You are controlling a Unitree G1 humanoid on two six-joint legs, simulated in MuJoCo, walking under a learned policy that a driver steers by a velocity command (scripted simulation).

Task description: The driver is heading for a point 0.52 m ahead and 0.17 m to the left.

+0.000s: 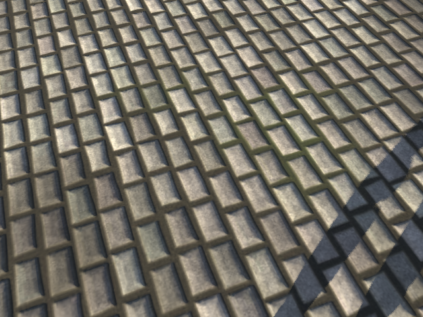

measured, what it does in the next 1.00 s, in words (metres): steps to the left, turning left: left foot, then right foot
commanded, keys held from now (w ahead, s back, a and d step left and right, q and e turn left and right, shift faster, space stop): q+shift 0.36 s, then w+q+shift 0.08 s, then q+shift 0.14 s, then shift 0.16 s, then e+shift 0.26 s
